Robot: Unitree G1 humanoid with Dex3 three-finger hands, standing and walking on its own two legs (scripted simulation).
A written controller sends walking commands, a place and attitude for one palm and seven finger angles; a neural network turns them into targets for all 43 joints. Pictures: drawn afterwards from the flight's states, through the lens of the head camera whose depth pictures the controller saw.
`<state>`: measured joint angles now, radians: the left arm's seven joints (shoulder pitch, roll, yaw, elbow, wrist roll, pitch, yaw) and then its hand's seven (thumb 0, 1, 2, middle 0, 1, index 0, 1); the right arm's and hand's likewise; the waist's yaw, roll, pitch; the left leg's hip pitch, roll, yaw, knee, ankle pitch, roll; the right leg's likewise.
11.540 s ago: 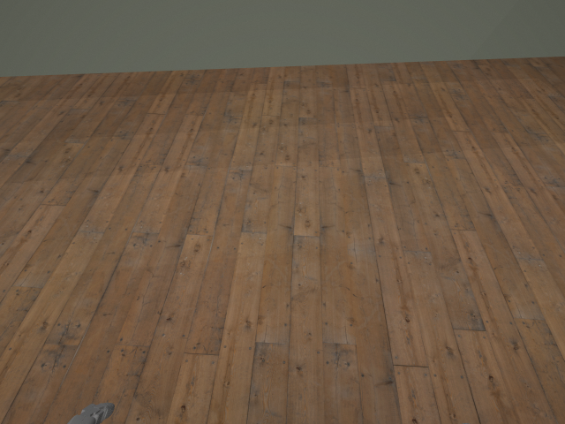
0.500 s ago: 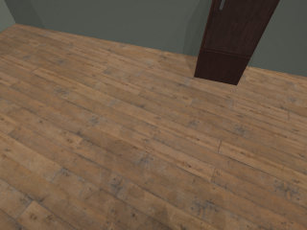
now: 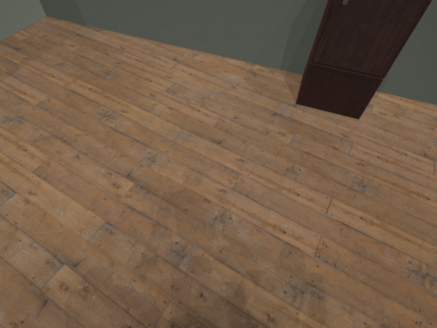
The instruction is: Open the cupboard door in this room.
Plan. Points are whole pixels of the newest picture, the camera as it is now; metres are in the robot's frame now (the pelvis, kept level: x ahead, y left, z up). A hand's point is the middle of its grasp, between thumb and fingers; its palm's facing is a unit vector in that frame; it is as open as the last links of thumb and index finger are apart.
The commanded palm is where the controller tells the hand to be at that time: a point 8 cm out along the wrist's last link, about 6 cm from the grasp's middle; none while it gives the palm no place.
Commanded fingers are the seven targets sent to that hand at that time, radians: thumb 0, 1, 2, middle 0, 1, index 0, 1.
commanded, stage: stand and wait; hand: left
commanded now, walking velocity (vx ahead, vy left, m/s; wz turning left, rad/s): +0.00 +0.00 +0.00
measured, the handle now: out of the picture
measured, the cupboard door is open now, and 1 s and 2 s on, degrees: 0 0 0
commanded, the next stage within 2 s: turn or walk to find it in 0.08 s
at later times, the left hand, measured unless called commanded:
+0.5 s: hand out of the picture -0.06 +0.15 -0.16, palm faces +0.20 -0.95 -0.23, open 7.4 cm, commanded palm none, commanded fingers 0.00 0.90 0.90 -0.20 -0.30 -0.20 -0.30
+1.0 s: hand out of the picture -0.13 +0.18 -0.16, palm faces +0.24 -0.94 -0.24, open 7.4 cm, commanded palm none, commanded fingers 0.00 0.90 0.90 -0.20 -0.30 -0.20 -0.30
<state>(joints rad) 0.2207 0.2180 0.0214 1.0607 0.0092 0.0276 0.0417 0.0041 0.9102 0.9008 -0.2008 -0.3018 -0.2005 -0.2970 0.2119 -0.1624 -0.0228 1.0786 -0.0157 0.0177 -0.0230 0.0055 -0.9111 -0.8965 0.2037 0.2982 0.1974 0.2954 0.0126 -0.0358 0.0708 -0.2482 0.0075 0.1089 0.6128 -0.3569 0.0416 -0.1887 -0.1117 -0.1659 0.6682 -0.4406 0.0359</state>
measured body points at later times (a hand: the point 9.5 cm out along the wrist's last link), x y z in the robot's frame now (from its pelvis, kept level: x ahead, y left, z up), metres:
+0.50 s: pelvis -0.06 -0.03 +0.01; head -0.03 -0.04 +0.46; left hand -0.07 +0.20 -0.14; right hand +0.03 -0.28 -0.14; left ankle -0.10 +0.09 -0.67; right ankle -0.04 -0.15 -0.73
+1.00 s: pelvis -0.10 -0.01 +0.01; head -0.09 -0.01 +0.46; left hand -0.14 +0.23 -0.14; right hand +0.01 -0.22 -0.15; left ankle -0.11 +0.10 -0.73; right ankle -0.10 -0.13 -0.73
